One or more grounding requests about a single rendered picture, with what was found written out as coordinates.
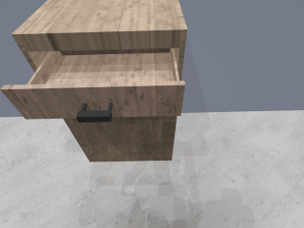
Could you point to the handle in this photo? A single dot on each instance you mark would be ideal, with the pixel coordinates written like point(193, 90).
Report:
point(94, 116)

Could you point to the cabinet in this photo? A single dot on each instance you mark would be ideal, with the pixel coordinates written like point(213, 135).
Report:
point(70, 25)

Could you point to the drawer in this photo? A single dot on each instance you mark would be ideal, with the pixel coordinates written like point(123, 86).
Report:
point(139, 82)

